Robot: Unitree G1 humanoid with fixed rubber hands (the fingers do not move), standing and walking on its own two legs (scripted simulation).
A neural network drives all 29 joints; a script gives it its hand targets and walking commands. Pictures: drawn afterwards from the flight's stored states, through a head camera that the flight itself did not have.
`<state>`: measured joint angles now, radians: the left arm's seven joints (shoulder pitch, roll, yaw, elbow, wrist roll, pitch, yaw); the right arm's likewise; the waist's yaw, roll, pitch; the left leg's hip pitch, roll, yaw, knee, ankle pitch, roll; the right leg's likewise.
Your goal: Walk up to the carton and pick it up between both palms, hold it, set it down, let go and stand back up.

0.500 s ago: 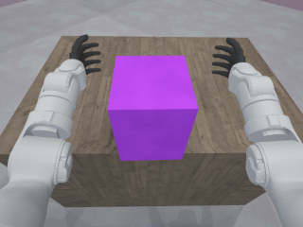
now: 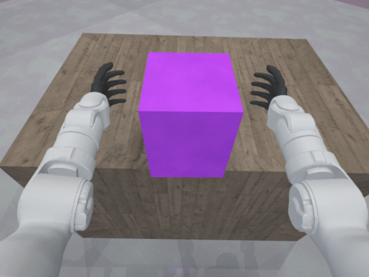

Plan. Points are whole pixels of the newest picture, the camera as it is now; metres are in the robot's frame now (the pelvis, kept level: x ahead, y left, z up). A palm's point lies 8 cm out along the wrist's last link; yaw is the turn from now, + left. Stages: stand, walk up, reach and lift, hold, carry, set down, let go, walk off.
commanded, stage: reach and lift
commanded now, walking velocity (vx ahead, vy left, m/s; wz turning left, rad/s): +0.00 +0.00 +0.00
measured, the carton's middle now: (187, 118) +0.51 -0.02 +0.05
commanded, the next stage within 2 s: none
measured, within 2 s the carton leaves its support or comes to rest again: leaves its support in 1.54 s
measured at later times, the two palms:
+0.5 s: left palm (125, 103) +0.51 +0.14 +0.11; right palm (272, 106) +0.48 -0.22 +0.11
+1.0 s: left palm (128, 116) +0.48 +0.13 +0.09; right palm (249, 119) +0.46 -0.16 +0.09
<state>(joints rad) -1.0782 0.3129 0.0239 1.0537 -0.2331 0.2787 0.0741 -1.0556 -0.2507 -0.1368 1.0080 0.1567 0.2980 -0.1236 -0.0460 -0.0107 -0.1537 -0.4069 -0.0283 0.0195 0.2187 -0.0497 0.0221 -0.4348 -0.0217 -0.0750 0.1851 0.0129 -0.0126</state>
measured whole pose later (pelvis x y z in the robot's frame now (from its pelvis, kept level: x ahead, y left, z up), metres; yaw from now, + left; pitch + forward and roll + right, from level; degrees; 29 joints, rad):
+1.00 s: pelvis +0.04 +0.01 +0.00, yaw -1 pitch +15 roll +0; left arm -0.83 0.00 0.34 0.93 0.21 0.05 0.13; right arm -0.84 0.02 -0.45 0.93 -0.25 0.02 -0.07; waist -0.05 0.00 -0.17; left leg -0.28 -0.04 0.03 0.03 -0.01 0.04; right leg -0.29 -0.02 -0.05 -0.05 0.08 0.00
